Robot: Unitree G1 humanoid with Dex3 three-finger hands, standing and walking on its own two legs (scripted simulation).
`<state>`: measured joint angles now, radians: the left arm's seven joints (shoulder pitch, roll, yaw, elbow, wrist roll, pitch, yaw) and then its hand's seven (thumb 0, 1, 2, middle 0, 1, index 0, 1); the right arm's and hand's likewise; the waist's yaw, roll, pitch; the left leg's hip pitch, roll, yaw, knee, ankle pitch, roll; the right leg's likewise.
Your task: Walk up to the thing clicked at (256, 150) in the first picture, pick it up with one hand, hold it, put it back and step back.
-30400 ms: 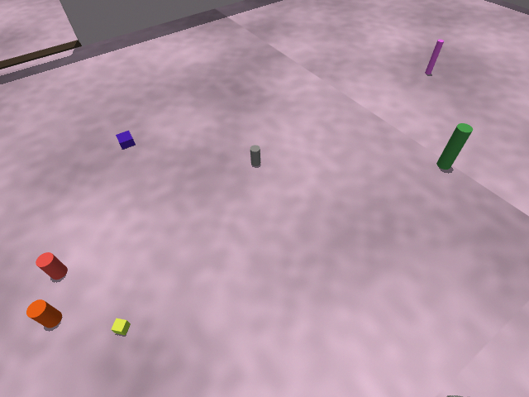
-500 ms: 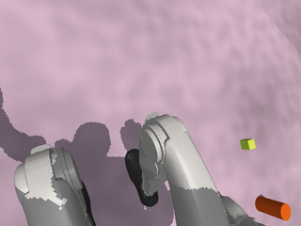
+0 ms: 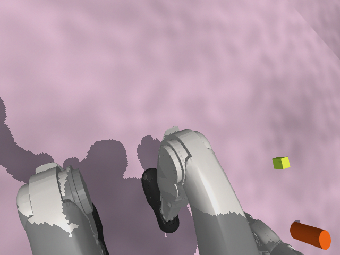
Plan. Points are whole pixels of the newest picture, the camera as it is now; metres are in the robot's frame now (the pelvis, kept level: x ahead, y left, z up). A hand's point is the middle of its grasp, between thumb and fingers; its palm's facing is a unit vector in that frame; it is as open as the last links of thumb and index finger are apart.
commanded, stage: withdraw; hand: left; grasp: from above
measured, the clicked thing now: out of the picture +0.46 +0.32 -0.25
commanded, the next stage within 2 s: home in 0.76 s
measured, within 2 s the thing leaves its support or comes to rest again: neither
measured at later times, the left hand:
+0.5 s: hand out of the picture +0.43 +0.36 -0.03, palm faces -0.47 -0.13 -0.87, open 14.1 cm
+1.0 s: hand out of the picture +0.46 +0.34 -0.11, palm faces -0.36 -0.10 -0.93, open 13.3 cm
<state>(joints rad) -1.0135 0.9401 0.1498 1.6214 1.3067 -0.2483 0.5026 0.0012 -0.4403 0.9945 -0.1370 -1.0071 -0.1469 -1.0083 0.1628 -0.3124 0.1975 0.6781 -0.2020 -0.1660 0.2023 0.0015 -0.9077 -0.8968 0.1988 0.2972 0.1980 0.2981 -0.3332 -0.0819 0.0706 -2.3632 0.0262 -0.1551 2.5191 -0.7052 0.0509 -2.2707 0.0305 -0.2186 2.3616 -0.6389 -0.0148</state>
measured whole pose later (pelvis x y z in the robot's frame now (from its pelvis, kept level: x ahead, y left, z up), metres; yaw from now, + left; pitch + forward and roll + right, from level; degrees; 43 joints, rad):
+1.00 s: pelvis -0.01 +0.00 +0.03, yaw +5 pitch +34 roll -8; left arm -1.03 0.80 0.10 1.42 1.25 -0.20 0.37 0.00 -0.37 0.92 -0.21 -0.84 -0.20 -0.85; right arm 0.22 -0.25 0.11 0.70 -0.12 -0.05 0.12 0.00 -0.91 -0.90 0.20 0.30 0.20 0.30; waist -0.28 -0.01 -0.04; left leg -2.32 0.01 -0.07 2.36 -0.64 0.06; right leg -2.25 0.01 -0.13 2.26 -0.62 -0.01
